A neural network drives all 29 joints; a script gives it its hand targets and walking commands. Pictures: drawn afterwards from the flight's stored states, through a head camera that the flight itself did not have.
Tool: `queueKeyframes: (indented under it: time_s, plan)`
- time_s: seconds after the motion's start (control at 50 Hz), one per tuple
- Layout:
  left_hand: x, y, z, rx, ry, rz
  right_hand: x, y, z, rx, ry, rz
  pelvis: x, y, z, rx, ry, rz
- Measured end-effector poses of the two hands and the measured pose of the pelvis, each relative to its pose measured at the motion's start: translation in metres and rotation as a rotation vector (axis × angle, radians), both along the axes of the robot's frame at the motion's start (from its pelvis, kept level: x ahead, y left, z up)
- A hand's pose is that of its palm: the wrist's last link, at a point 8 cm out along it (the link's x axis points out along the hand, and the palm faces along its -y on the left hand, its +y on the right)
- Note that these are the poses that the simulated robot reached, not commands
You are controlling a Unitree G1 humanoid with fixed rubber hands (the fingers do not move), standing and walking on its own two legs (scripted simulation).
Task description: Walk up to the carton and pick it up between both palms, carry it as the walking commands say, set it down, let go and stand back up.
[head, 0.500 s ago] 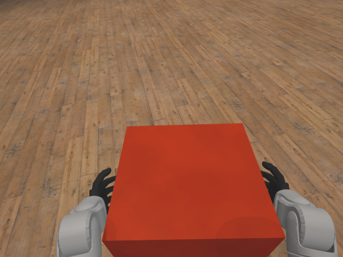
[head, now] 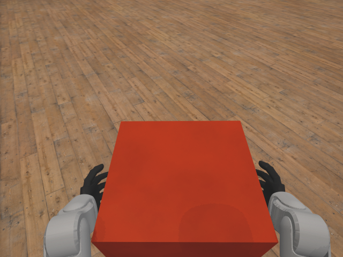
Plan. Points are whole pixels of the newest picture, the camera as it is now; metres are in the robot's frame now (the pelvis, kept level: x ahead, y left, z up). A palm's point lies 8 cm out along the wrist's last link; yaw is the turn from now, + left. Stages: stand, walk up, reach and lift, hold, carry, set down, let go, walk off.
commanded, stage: carry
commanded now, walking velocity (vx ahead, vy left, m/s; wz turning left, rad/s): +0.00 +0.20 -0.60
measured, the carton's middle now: (180, 199) +0.28 +0.01 +0.00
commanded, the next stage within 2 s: none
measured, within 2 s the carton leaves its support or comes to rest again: neither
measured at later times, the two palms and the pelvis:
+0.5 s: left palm (68, 202) +0.25 +0.25 +0.06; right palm (252, 242) +0.16 -0.11 +0.07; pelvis -0.03 +0.12 +0.00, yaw -17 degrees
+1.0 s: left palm (77, 187) +0.27 +0.23 +0.08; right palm out of the picture +0.07 -0.08 +0.08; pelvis -0.03 +0.21 +0.01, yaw -34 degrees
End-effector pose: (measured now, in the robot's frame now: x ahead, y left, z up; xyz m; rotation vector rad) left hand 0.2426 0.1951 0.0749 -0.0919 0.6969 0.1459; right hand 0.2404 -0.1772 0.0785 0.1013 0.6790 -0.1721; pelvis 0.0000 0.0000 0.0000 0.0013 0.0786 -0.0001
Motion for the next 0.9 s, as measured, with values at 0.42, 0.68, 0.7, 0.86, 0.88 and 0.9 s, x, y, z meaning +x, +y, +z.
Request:
queueKeyframes:
  time_s: [0.42,0.68,0.7,0.86,0.88,0.9]
  plan:
    - [0.006,0.033,-0.003,-0.008,-0.011,-0.194,-0.064,0.04,0.002,0.006,-0.015,-0.205,-0.028,0.098,-0.003,0.036,0.006,-0.23]
    - [0.023,0.023,-0.006,-0.01,0.008,-0.424,-0.131,0.058,-0.002,-0.006,0.007,-0.43,-0.036,0.141,-0.001,0.001,0.005,-0.423]
    - [0.024,0.017,-0.005,-0.001,0.0,-0.447,-0.137,0.055,-0.005,-0.001,0.0,-0.45,-0.037,0.142,-0.003,0.008,0.006,-0.439]
    - [0.014,0.002,-0.001,0.025,0.05,-0.541,-0.181,0.058,-0.01,0.05,0.04,-0.565,-0.04,0.169,0.008,0.026,-0.014,-0.522]
    - [0.015,0.004,0.001,0.024,0.046,-0.546,-0.182,0.062,-0.008,0.052,0.035,-0.573,-0.039,0.174,0.009,0.03,-0.015,-0.533]
    - [0.015,0.008,0.003,0.023,0.039,-0.551,-0.183,0.066,-0.006,0.052,0.028,-0.577,-0.039,0.179,0.01,0.033,-0.015,-0.544]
